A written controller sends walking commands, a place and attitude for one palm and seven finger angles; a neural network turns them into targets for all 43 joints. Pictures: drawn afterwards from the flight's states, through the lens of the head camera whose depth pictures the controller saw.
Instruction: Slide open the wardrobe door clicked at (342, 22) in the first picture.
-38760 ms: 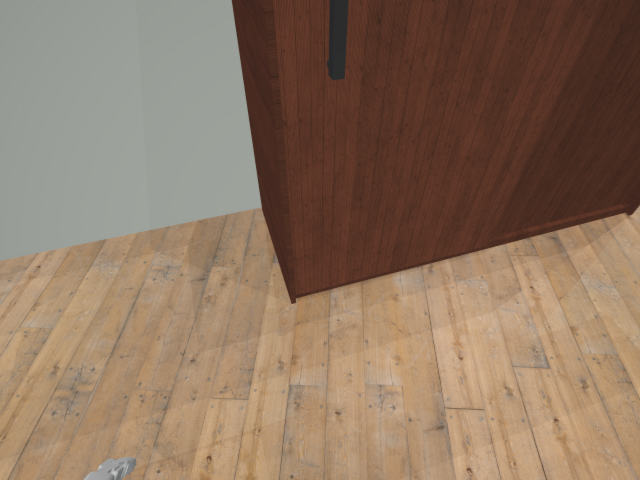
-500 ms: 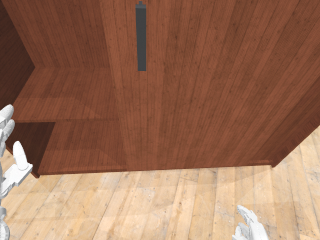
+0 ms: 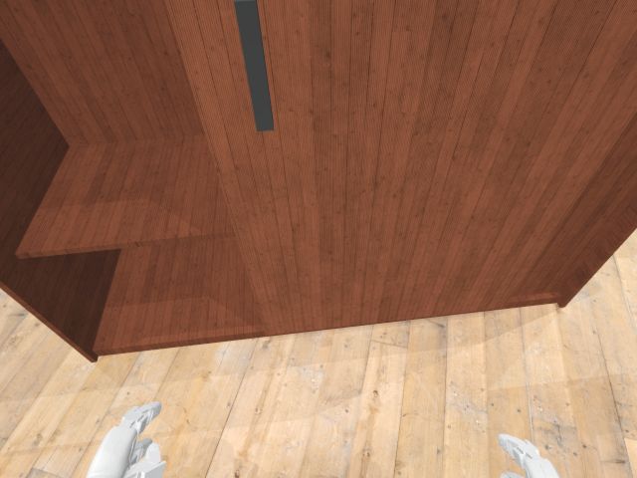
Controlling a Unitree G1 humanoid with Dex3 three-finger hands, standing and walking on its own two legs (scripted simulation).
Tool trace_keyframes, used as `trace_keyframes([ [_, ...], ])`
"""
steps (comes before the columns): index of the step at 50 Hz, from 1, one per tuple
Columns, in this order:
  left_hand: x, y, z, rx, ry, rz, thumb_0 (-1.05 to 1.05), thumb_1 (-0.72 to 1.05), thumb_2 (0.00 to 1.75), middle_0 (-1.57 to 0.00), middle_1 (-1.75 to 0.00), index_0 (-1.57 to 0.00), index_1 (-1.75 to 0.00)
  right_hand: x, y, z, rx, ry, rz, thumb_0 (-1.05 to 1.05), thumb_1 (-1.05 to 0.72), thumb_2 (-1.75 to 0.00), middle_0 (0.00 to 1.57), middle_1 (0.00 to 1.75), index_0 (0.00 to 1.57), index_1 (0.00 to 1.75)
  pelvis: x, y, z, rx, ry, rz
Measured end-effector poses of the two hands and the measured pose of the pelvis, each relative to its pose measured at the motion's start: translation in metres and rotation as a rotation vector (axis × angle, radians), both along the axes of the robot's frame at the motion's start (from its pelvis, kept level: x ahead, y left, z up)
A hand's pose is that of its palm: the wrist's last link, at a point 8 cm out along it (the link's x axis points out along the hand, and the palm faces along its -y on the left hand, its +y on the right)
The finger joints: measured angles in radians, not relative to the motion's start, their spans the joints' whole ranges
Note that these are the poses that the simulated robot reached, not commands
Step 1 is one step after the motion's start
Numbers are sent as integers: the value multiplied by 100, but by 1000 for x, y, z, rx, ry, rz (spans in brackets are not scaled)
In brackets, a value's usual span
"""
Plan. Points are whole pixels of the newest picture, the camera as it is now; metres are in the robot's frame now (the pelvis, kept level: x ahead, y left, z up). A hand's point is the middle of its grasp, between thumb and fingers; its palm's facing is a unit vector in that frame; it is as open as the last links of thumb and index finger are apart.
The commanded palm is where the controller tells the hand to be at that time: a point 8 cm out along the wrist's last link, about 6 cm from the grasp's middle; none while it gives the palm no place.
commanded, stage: let the arm hang, fingers relaxed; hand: left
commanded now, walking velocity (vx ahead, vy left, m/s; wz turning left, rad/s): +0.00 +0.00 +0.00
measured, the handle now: (256, 63) +0.63 +0.11 +0.21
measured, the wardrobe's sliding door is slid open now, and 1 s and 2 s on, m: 0.57 0.57 0.57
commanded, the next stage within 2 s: look to check the result in 0.90 s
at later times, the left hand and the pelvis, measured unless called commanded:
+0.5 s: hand out of the picture +0.02 +0.20 -0.15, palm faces +0.00 -0.96 -0.28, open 7.3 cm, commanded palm none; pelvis +0.01 -0.01 +0.01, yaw +0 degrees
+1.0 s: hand out of the picture +0.05 +0.17 -0.16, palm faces +0.00 -0.98 -0.19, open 7.3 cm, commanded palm none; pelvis +0.02 -0.01 +0.02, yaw -1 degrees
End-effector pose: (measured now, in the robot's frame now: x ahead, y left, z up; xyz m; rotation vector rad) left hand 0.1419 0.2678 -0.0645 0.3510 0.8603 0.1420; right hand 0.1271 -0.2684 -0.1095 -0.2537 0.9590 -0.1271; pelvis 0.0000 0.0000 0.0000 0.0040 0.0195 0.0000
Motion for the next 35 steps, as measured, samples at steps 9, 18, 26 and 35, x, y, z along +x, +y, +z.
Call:
trace_keyframes([
  [9, -105, -54, -80, -197, 401, 127, -1, 98, 90, -21, -31, -21, -30, -85, -7, -2, -54, 322, -50, 1, -91, -90, 20, 30, 20, 30, -2, -16, 5, -10, -14, 20],
  [18, -139, -31, -65, -127, 505, 182, 0, 93, 90, -21, -30, -21, -29, -113, 14, -18, 27, 405, -85, 1, -91, -90, 20, 30, 20, 30, 1, -13, 10, -17, -20, 13],
  [26, -121, -19, -54, -78, 473, 182, 1, 91, 90, -20, -30, -20, -29, -107, 28, -26, 80, 390, -93, 0, -91, -90, 20, 30, 20, 30, 7, -10, 13, -8, -23, 0],
  [35, -88, -38, -59, -126, 412, 145, 0, 91, 90, -20, -30, -20, -29, -96, 29, -22, 74, 370, -107, 0, -91, -90, 20, 30, 20, 30, 15, -10, 14, -3, -33, -8],
])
